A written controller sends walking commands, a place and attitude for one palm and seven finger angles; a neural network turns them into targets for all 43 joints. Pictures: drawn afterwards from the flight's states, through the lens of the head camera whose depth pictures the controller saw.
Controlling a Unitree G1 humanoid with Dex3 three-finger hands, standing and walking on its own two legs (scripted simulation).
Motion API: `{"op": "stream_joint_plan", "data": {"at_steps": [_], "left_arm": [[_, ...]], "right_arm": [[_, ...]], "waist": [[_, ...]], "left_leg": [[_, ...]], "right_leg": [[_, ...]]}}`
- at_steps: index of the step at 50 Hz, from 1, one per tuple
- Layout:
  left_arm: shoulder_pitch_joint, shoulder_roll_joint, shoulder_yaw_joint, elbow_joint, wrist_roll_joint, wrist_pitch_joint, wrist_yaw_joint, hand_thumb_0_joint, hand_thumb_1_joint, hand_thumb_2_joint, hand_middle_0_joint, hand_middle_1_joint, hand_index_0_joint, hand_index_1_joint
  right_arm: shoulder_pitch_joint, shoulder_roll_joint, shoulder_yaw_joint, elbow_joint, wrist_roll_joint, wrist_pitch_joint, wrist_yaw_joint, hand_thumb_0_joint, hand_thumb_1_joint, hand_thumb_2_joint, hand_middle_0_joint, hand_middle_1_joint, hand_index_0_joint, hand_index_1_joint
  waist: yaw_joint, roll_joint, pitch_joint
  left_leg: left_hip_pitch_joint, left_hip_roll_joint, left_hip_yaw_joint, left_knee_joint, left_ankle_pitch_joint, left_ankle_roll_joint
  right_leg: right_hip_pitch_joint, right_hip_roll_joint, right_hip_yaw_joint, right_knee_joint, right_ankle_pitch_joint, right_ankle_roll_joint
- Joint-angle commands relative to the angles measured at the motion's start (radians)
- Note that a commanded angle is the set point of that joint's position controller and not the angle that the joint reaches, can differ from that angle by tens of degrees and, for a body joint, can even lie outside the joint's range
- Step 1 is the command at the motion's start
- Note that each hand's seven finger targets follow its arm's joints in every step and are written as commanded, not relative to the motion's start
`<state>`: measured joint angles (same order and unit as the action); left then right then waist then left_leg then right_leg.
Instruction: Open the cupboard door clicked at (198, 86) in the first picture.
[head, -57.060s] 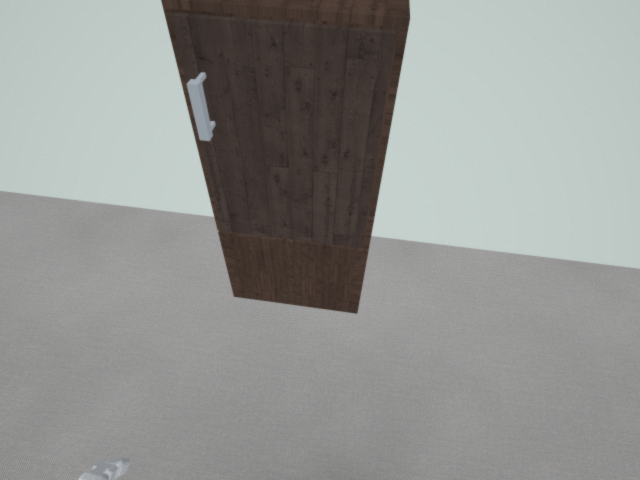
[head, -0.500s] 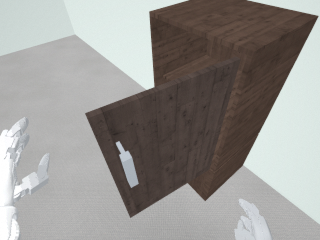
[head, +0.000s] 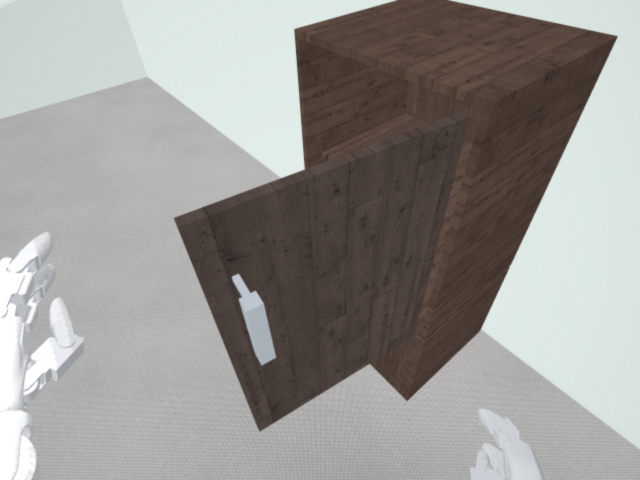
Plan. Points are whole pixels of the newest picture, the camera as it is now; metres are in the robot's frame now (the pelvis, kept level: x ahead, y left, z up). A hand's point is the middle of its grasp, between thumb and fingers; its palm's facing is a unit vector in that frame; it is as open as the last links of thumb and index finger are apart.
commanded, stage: step back with the hand held close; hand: left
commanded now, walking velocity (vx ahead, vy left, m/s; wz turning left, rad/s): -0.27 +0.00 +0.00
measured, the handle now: (252, 319) +0.31 +0.14 +0.04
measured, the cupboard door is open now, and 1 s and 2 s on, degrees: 82 82 82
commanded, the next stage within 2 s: stop stepping back and stand still in 1.06 s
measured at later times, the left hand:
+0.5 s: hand (18, 396) +0.13 +0.29 +0.15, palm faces +0.40 -0.76 -0.51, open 7.4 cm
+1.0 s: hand out of the picture +0.04 +0.30 +0.17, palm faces +0.49 -0.73 -0.47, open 7.4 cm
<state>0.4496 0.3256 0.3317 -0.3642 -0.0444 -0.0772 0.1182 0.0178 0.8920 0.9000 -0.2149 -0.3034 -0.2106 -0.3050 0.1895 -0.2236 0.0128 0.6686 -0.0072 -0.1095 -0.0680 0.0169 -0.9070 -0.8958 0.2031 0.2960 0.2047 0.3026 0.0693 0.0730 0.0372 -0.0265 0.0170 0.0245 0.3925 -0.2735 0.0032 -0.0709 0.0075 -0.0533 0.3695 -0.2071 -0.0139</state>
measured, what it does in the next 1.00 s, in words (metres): walks backwards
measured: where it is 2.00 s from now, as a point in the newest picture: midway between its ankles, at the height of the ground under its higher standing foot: outside the picture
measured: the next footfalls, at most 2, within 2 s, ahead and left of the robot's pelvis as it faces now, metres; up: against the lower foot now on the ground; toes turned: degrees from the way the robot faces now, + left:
right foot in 1.12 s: -0.27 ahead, -0.12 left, +0.00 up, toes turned -2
left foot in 1.26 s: -0.13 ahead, +0.08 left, +0.00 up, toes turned -1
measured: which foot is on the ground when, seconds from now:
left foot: down 0.00-1.00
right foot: down 0.00-0.82, up 0.84-1.00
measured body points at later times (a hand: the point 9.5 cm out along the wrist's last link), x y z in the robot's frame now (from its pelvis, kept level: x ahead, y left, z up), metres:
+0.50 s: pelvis -0.07 +0.02 -0.01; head -0.05 +0.03 +0.44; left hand +0.11 +0.32 +0.18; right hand +0.11 -0.22 -0.09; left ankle -0.03 +0.11 -0.74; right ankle +0.00 -0.11 -0.74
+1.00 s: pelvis -0.16 +0.02 -0.02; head -0.14 +0.05 +0.43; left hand +0.01 +0.34 +0.20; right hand +0.00 -0.21 -0.10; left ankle -0.03 +0.11 -0.74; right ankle -0.21 -0.12 -0.69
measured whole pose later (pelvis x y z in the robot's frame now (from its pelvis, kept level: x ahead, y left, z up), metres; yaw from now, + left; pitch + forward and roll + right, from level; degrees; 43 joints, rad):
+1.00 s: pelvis -0.16 +0.02 -0.02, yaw +1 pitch +0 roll -4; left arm 0.53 0.45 0.50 -0.54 -0.02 -0.22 0.18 0.02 0.89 0.90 -0.22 -0.30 -0.21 -0.31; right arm 0.24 -0.16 0.00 0.64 -0.01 -0.11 -0.06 0.02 -0.91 -0.90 0.20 0.30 0.21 0.30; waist -0.01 0.00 0.02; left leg -0.46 0.03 0.00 0.52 -0.08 0.04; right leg -0.35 0.06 0.00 0.96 -0.47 0.01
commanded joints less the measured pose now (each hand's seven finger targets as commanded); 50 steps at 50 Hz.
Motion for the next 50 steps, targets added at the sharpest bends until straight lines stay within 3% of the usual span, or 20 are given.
{"op": "stream_joint_plan", "data": {"at_steps": [1, 2, 3, 6, 8, 11, 14, 17, 22, 26, 29, 31, 34, 37, 39, 40, 42, 44, 45, 50], "left_arm": [[-0.216, 0.331, 0.245, -0.275, 0.000, -0.119, 0.025, 0.000, 0.900, 0.900, -0.200, -0.300, -0.200, -0.300], [-0.199, 0.322, 0.239, -0.239, 0.008, -0.136, 0.021, 0.000, 0.900, 0.900, -0.200, -0.300, -0.200, -0.300], [-0.076, 0.248, 0.182, -0.165, 0.005, -0.123, 0.012, 0.000, 0.900, 0.900, -0.200, -0.300, -0.200, -0.300], [0.003, 0.199, 0.132, -0.202, 0.007, -0.124, 0.005, 0.000, 0.900, 0.900, -0.200, -0.300, -0.200, -0.300], [0.045, 0.207, 0.142, -0.234, 0.007, -0.129, 0.011, 0.000, 0.900, 0.900, -0.200, -0.300, -0.200, -0.300], [0.084, 0.251, 0.189, -0.288, 0.006, -0.131, 0.022, 0.000, 0.900, 0.900, -0.200, -0.300, -0.200, -0.300], [0.107, 0.278, 0.226, -0.311, 0.002, -0.132, 0.032, 0.000, 0.900, 0.900, -0.200, -0.300, -0.200, -0.300], [0.108, 0.290, 0.240, -0.334, 0.003, -0.139, 0.039, 0.000, 0.900, 0.900, -0.200, -0.300, -0.200, -0.300], [0.099, 0.260, 0.220, -0.335, 0.017, -0.151, 0.045, 0.000, 0.900, 0.900, -0.200, -0.300, -0.200, -0.300], [0.060, 0.243, 0.216, -0.328, 0.040, -0.168, 0.049, 0.000, 0.900, 0.900, -0.200, -0.300, -0.200, -0.300], [0.016, 0.239, 0.212, -0.328, 0.054, -0.180, 0.052, 0.000, 0.900, 0.900, -0.200, -0.300, -0.200, -0.300], [-0.005, 0.239, 0.213, -0.324, 0.058, -0.188, 0.053, 0.000, 0.900, 0.900, -0.200, -0.300, -0.200, -0.300], [-0.014, 0.262, 0.217, -0.347, 0.050, -0.197, 0.063, 0.000, 0.900, 0.900, -0.200, -0.300, -0.200, -0.300], [0.001, 0.267, 0.211, -0.361, 0.032, -0.199, 0.078, 0.000, 0.900, 0.900, -0.200, -0.300, -0.200, -0.300], [0.022, 0.276, 0.224, -0.393, 0.027, -0.202, 0.083, 0.000, 0.900, 0.900, -0.200, -0.300, -0.200, -0.300], [0.029, 0.278, 0.235, -0.405, 0.026, -0.206, 0.085, 0.000, 0.900, 0.900, -0.200, -0.300, -0.200, -0.300], [0.025, 0.293, 0.282, -0.416, 0.047, -0.216, 0.089, 0.000, 0.900, 0.900, -0.200, -0.300, -0.200, -0.300], [-0.017, 0.317, 0.293, -0.434, 0.041, -0.219, 0.090, 0.000, 0.900, 0.900, -0.200, -0.300, -0.200, -0.300], [0.028, 0.294, 0.282, -0.381, 0.037, -0.215, 0.085, 0.000, 0.900, 0.900, -0.200, -0.300, -0.200, -0.300], [0.088, 0.227, 0.194, -0.371, 0.003, -0.187, 0.070, 0.000, 0.900, 0.900, -0.200, -0.300, -0.200, -0.300]], "right_arm": [[-0.128, -0.118, -0.030, -0.205, 0.013, -0.048, -0.015, 0.000, -0.900, -0.900, 0.200, 0.300, 0.200, 0.300], [-0.126, -0.108, -0.030, -0.189, 0.008, -0.031, -0.017, 0.000, -0.900, -0.900, 0.200, 0.300, 0.200, 0.300], [-0.136, -0.106, -0.036, -0.187, 0.007, -0.021, -0.018, 0.000, -0.900, -0.900, 0.200, 0.300, 0.200, 0.300], [-0.126, -0.124, -0.045, -0.206, 0.004, 0.001, -0.013, 0.000, -0.900, -0.900, 0.200, 0.300, 0.200, 0.300], [-0.119, -0.130, -0.049, -0.217, 0.003, 0.010, -0.016, 0.000, -0.900, -0.900, 0.200, 0.300, 0.200, 0.300], [-0.119, -0.127, -0.061, -0.243, 0.007, 0.028, -0.018, 0.000, -0.900, -0.900, 0.200, 0.300, 0.200, 0.300], [-0.123, -0.117, -0.066, -0.259, 0.012, 0.042, -0.025, 0.000, -0.900, -0.900, 0.200, 0.300, 0.200, 0.300], [-0.128, -0.121, -0.071, -0.263, 0.012, 0.044, -0.031, 0.000, -0.900, -0.900, 0.200, 0.300, 0.200, 0.300], [-0.122, -0.132, -0.070, -0.268, 0.010, 0.029, -0.034, 0.000, -0.900, -0.900, 0.200, 0.300, 0.200, 0.300], [-0.098, -0.140, -0.069, -0.276, 0.010, 0.013, -0.032, 0.000, -0.900, -0.900, 0.200, 0.300, 0.200, 0.300], [-0.086, -0.142, -0.072, -0.276, 0.010, 0.001, -0.032, 0.000, -0.900, -0.900, 0.200, 0.300, 0.200, 0.300], [-0.071, -0.142, -0.074, -0.272, 0.007, -0.006, -0.030, 0.000, -0.900, -0.900, 0.200, 0.300, 0.200, 0.300], [-0.053, -0.127, -0.069, -0.257, 0.004, -0.013, -0.026, 0.000, -0.900, -0.900, 0.200, 0.300, 0.200, 0.300], [-0.051, -0.108, -0.059, -0.223, 0.002, -0.011, -0.023, 0.000, -0.900, -0.900, 0.200, 0.300, 0.200, 0.300], [-0.055, -0.119, -0.056, -0.233, 0.003, -0.011, -0.028, 0.000, -0.900, -0.900, 0.200, 0.300, 0.200, 0.300], [-0.063, -0.129, -0.055, -0.244, 0.001, -0.012, -0.034, 0.000, -0.900, -0.900, 0.200, 0.300, 0.200, 0.300], [-0.096, -0.135, -0.065, -0.253, -0.010, -0.026, -0.044, 0.000, -0.900, -0.900, 0.200, 0.300, 0.200, 0.300], [-0.069, -0.100, -0.077, -0.224, -0.013, -0.049, -0.032, 0.000, -0.900, -0.900, 0.200, 0.300, 0.200, 0.300], [-0.079, -0.114, -0.086, -0.218, -0.002, -0.056, -0.025, 0.000, -0.900, -0.900, 0.200, 0.300, 0.200, 0.300], [-0.072, -0.105, -0.072, -0.173, -0.004, -0.079, 0.002, 0.000, -0.900, -0.900, 0.200, 0.300, 0.200, 0.300]], "waist": [[-0.049, -0.065, 0.006], [-0.047, -0.061, 0.003], [-0.051, -0.102, 0.006], [-0.058, -0.036, -0.068], [-0.055, 0.023, -0.147], [-0.050, -0.042, -0.218], [-0.050, -0.077, -0.223], [-0.051, -0.023, -0.204], [-0.049, 0.057, -0.134], [-0.057, 0.045, -0.073], [-0.064, 0.001, -0.046], [-0.071, -0.048, -0.033], [-0.076, -0.144, -0.051], [-0.082, -0.186, -0.103], [-0.083, -0.074, -0.106], [-0.082, 0.029, -0.084], [-0.068, 0.291, -0.088], [-0.078, 0.109, -0.118], [-0.069, 0.064, -0.123], [-0.070, 0.137, -0.127]], "left_leg": [[-0.131, 0.018, -0.025, -0.024, 0.149, 0.033], [-0.144, 0.011, -0.038, -0.014, 0.115, 0.032], [-0.125, 0.013, -0.035, 0.000, 0.134, 0.033], [-0.126, 0.026, -0.024, 0.002, 0.189, 0.026], [-0.129, 0.044, -0.034, -0.013, 0.290, 0.020], [-0.154, 0.059, -0.041, 0.005, 0.364, 0.016], [-0.197, 0.060, -0.051, 0.014, 0.361, 0.013], [-0.248, 0.064, -0.061, 0.012, 0.318, 0.019], [-0.421, 0.103, -0.103, -0.064, 0.081, 0.055], [-0.634, 0.136, -0.137, -0.124, -0.255, 0.090], [-0.684, 0.121, -0.132, -0.076, -0.372, 0.099], [-0.664, 0.095, -0.124, -0.010, -0.403, 0.093], [-0.461, 0.026, -0.082, 0.186, -0.301, 0.052], [-0.227, -0.011, -0.041, 0.348, -0.176, 0.020], [-0.261, 0.033, -0.102, 0.189, -0.226, 0.035], [-0.376, 0.091, -0.189, 0.048, -0.315, 0.061], [-0.753, 0.321, -0.477, -0.308, -0.541, 0.166], [-0.579, 0.335, -0.423, -0.249, -0.285, 0.181], [-0.549, 0.316, -0.365, -0.202, -0.280, 0.175], [-0.335, 0.225, -0.238, -0.234, -0.176, 0.092]], "right_leg": [[-0.089, -0.060, 0.126, -0.109, 0.167, -0.003], [-0.091, -0.084, 0.128, -0.118, 0.158, -0.009], [-0.120, -0.089, 0.133, -0.125, 0.165, -0.008], [-0.106, -0.094, 0.113, -0.087, 0.204, -0.006], [-0.048, -0.085, 0.084, -0.018, 0.288, -0.002], [-0.010, -0.077, 0.078, 0.039, 0.368, 0.005], [-0.007, -0.083, 0.083, 0.074, 0.399, 0.004], [-0.019, -0.088, 0.093, 0.093, 0.383, 0.002], [-0.001, -0.052, 0.089, 0.159, 0.202, 0.018], [0.059, -0.037, 0.091, 0.243, 0.093, 0.026], [0.022, -0.053, 0.129, 0.214, -0.011, 0.021], [-0.055, -0.078, 0.177, 0.147, -0.131, 0.007], [-0.289, -0.161, 0.263, -0.027, -0.305, -0.040], [-0.490, -0.237, 0.248, -0.088, -0.335, -0.079], [-0.465, -0.176, 0.170, 0.016, -0.319, -0.042], [-0.400, -0.108, 0.128, 0.133, -0.313, -0.009], [-0.072, 0.053, 0.052, 0.666, -0.168, 0.044], [-0.219, 0.038, 0.123, 0.829, -0.256, 0.026], [-0.217, 0.045, 0.124, 0.809, -0.266, 0.025], [-0.191, 0.055, 0.008, 0.353, -0.329, 0.008]]}}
